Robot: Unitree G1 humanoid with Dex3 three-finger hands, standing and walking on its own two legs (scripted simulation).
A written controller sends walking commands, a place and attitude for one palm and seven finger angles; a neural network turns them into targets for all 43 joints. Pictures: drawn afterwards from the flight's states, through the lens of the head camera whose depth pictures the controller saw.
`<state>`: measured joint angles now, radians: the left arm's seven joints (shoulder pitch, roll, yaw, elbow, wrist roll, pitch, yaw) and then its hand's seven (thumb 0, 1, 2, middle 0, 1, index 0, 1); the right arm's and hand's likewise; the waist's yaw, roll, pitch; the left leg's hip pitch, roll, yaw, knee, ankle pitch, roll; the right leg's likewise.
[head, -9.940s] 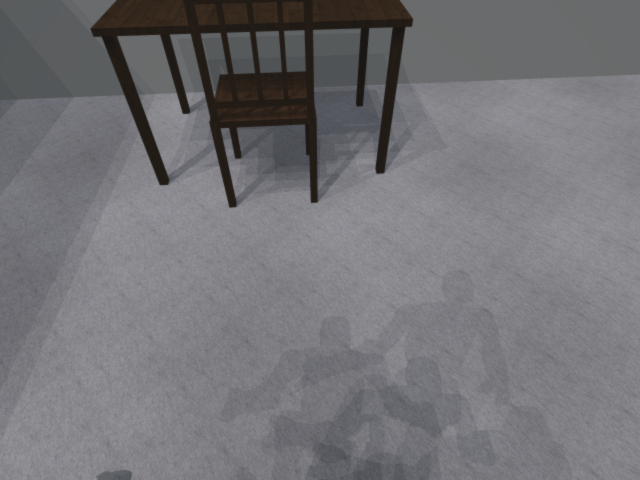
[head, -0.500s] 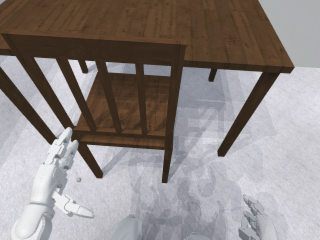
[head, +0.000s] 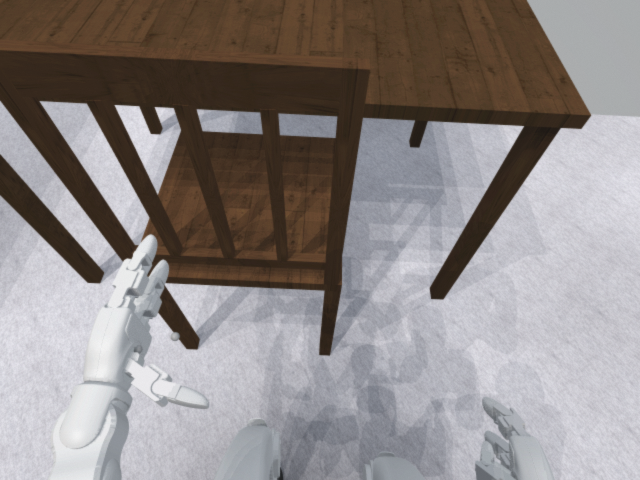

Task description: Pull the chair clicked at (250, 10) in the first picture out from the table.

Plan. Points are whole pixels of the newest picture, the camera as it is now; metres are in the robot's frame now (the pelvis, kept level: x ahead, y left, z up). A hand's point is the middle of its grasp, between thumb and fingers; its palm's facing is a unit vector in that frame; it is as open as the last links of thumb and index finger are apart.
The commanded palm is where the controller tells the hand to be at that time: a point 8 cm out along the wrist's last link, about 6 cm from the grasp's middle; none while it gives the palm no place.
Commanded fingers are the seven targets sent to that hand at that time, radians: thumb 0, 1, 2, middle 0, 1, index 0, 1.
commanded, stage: aim the fingers beside a spindle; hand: left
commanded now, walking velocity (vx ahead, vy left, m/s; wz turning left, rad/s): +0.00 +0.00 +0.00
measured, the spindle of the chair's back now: (211, 194) +0.50 +0.18 +0.02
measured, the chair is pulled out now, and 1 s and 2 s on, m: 0.00 0.00 0.00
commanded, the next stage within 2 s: push the fingers through the gap in 1.32 s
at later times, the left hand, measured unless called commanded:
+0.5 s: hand (203, 309) +0.32 +0.16 +0.01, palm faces -0.04 -1.00 -0.02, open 16.9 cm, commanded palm +0.31 +0.21 +0.01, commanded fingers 0.00 -0.50 0.30 -0.06 -0.08 -0.06 -0.08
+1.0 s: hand (220, 301) +0.34 +0.14 +0.00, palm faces -0.03 -1.00 -0.04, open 16.9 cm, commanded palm +0.32 +0.20 +0.00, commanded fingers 0.00 -0.50 0.30 -0.06 -0.08 -0.06 -0.08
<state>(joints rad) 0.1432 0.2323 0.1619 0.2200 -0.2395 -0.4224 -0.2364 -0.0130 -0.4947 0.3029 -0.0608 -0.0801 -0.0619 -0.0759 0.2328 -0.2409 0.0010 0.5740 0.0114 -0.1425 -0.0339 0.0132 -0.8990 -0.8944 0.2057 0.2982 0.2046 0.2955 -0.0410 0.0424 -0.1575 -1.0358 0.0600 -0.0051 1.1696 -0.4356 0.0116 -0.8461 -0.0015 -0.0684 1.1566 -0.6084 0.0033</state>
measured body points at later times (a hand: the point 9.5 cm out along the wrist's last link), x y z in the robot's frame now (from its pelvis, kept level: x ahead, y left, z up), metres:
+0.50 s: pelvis -0.01 +0.00 -0.01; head +0.09 +0.01 +0.43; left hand +0.32 +0.21 +0.02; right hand +0.14 -0.25 -0.11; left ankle +0.07 +0.11 -0.64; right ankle -0.02 -0.13 -0.64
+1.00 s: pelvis +0.00 -0.01 -0.02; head +0.10 -0.01 +0.42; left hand +0.33 +0.20 +0.01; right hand +0.13 -0.26 -0.13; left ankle +0.07 +0.11 -0.64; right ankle -0.02 -0.13 -0.64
